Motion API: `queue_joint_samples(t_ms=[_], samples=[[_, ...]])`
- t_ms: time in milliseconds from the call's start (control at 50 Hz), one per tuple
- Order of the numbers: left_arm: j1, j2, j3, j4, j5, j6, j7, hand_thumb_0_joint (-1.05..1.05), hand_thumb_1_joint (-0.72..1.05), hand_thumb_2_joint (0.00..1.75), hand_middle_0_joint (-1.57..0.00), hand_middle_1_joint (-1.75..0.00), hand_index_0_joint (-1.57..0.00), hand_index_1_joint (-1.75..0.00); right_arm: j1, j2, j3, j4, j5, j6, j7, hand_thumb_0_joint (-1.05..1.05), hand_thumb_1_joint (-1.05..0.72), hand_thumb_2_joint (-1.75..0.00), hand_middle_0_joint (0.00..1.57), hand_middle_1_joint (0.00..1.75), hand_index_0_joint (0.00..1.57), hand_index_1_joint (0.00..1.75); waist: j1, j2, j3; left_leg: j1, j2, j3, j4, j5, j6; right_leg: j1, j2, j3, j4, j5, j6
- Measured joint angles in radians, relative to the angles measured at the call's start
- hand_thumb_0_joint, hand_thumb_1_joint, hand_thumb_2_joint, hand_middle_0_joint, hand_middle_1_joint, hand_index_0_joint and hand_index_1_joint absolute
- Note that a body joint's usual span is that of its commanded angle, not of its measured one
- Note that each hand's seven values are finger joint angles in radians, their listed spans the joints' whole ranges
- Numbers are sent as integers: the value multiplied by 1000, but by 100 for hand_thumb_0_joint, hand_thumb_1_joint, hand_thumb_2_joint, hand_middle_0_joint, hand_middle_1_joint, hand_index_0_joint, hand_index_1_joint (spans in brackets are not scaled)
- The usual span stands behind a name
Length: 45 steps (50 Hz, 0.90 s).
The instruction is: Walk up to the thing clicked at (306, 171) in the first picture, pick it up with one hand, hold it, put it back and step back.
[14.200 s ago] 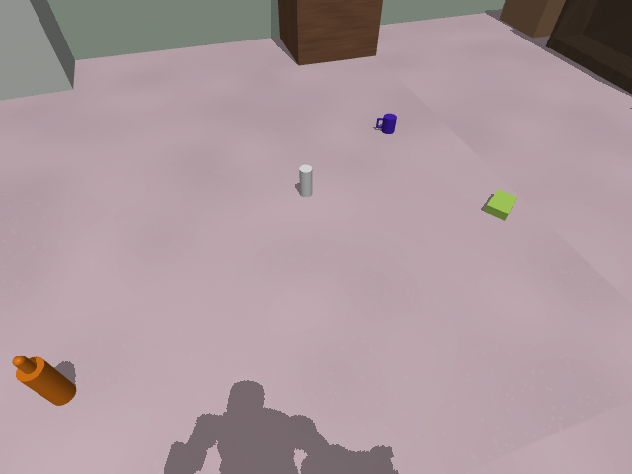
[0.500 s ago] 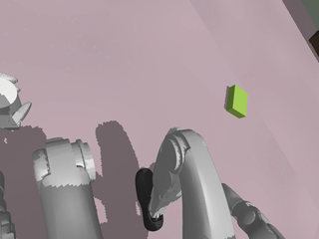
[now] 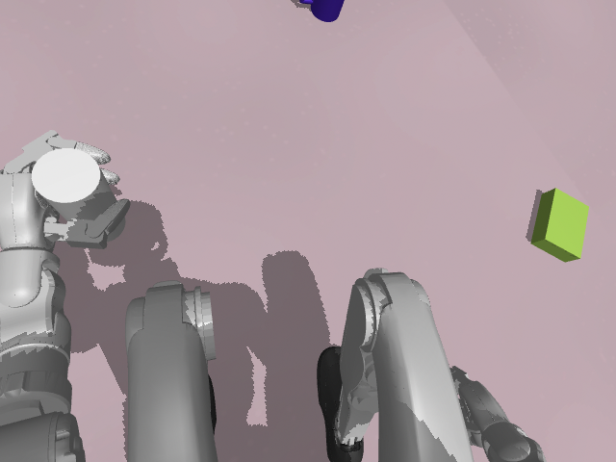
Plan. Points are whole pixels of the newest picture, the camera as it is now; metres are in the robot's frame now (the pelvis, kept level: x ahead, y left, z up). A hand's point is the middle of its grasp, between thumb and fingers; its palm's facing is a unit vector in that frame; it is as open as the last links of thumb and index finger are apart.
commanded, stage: settle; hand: left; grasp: from the side
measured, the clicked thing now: (87, 202) +0.42 +0.27 -0.07
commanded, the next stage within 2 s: lift in 0.76 s
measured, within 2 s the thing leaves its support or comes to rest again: neither
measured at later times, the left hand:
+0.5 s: hand (84, 181) +0.42 +0.25 +0.00, palm faces +0.15 -0.99 -0.03, open 8.2 cm
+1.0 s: hand (77, 171) +0.42 +0.25 +0.02, palm faces +0.15 -0.99 -0.03, open 8.3 cm
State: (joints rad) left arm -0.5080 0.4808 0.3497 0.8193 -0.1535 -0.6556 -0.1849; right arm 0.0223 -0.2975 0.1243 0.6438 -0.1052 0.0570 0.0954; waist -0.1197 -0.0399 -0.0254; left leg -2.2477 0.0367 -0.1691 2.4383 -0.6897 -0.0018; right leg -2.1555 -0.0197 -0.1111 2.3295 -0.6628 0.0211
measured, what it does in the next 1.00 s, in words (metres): stands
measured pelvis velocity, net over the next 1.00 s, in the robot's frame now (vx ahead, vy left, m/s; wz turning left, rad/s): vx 0.00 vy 0.00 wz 0.07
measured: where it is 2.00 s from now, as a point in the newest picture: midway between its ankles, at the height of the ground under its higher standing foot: (271, 441)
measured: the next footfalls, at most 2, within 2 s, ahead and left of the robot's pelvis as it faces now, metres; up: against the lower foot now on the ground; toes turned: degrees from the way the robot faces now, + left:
none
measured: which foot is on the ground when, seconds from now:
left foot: down 0.00-1.00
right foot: down 0.00-1.00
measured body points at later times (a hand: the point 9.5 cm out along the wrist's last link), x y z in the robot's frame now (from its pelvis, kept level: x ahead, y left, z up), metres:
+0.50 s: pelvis +0.00 -0.01 +0.03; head +0.20 +0.06 +0.43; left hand +0.40 +0.30 +0.00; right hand +0.17 -0.27 -0.09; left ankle +0.08 +0.13 -0.30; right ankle +0.11 -0.12 -0.30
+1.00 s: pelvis +0.00 +0.00 +0.05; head +0.19 +0.06 +0.45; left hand +0.40 +0.30 +0.02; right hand +0.16 -0.26 -0.07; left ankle +0.08 +0.13 -0.30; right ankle +0.11 -0.12 -0.30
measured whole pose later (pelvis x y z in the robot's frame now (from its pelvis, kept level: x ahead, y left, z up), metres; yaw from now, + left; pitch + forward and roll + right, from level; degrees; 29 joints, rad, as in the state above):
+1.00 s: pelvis +0.00 +0.00 +0.05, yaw +4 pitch +31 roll -5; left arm -0.57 0.38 0.39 0.86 -0.14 -0.59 -0.25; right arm 0.10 -0.27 0.03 0.67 -0.06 0.00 0.05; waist -0.10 -0.01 -0.13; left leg -2.14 0.04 -0.09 2.26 -0.68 0.00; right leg -2.09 -0.03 -0.05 2.21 -0.67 0.01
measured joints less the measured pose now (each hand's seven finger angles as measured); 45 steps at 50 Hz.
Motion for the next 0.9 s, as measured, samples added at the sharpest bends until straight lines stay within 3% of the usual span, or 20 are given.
queue_joint_samples(t_ms=[120,360,900], samples=[[-13,-32,15,-11,-13,34,-32,0,-15,109,-83,-101,-84,-103,18,-1,-36,8,17,-5,-13,0,-90,-90,20,30,20,30,9,13,-25,14,3,17,-29,-9,-7,-2,-2,13,-12,-12,-9],[-9,-75,33,-42,-3,71,-56,0,-17,111,-82,-103,-83,-105,33,1,-79,10,35,-22,-35,0,-90,-90,20,30,20,30,15,22,-61,50,5,44,-92,-10,-10,19,-7,33,-54,-20,-15],[-63,-103,35,44,16,66,-57,0,-22,116,-82,-107,-83,-109,68,22,-95,29,37,-58,-45,1,-90,-90,20,30,20,30,18,27,-95,101,2,78,-166,13,-1,61,-12,59,-111,-6,-11]])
